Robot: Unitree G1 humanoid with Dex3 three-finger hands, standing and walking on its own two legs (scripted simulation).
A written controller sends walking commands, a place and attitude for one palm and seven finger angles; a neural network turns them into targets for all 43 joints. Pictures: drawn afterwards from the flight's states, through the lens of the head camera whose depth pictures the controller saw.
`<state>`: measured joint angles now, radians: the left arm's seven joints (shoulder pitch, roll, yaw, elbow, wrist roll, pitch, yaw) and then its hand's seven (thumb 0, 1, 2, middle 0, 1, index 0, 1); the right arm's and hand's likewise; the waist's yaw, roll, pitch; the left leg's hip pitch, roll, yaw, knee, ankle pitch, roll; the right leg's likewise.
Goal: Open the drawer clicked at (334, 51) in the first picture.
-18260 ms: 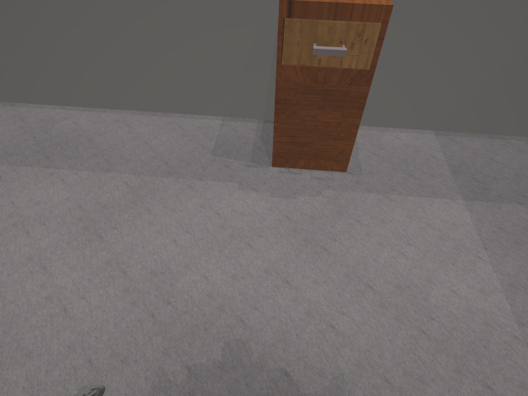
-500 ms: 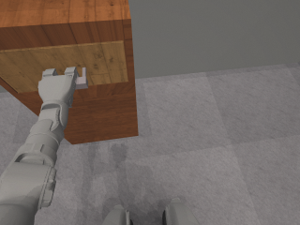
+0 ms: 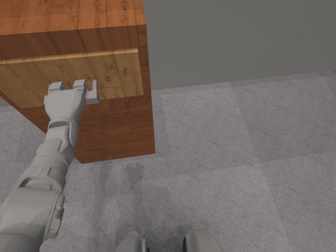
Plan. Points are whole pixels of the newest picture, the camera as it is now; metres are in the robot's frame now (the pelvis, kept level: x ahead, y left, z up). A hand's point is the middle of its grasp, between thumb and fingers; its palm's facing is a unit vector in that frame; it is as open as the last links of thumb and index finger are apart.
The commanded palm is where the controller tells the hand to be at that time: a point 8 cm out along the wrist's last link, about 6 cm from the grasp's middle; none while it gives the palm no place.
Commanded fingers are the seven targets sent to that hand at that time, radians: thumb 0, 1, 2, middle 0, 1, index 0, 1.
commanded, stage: pull the drawer open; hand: left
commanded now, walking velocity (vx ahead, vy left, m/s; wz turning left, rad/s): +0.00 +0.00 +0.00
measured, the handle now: (73, 92) +0.52 +0.24 -0.01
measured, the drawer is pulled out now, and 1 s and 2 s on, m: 0.01 0.14 0.25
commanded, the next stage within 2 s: none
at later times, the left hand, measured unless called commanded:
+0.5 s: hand (74, 138) +0.40 +0.22 -0.03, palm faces -0.06 -0.05 -1.00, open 6.2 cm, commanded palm +0.36 +0.21 +0.03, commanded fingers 0.00 0.90 0.90 -0.40 -1.35 -0.40 -1.35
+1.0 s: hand (74, 163) +0.33 +0.21 -0.03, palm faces -0.05 -0.06 -1.00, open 6.2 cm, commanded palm +0.30 +0.21 +0.03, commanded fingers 0.00 0.90 0.90 -0.40 -1.35 -0.40 -1.35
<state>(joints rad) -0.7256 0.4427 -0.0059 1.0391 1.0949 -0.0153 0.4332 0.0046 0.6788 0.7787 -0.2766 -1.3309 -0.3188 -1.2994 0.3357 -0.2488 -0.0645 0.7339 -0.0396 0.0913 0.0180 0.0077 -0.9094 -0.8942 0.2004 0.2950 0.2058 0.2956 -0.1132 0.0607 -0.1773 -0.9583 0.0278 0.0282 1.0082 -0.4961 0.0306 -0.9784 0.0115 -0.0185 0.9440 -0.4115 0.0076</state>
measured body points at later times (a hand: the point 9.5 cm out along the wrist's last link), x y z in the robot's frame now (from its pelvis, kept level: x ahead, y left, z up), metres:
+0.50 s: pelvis +0.02 +0.00 +0.02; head +0.12 -0.01 +0.46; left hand +0.40 +0.22 +0.03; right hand +0.11 -0.26 -0.12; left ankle -0.02 +0.10 -0.67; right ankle +0.01 -0.13 -0.67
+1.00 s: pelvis +0.01 -0.01 +0.02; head +0.09 -0.02 +0.46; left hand +0.33 +0.21 +0.03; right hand +0.13 -0.27 -0.11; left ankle -0.02 +0.10 -0.67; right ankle +0.01 -0.13 -0.67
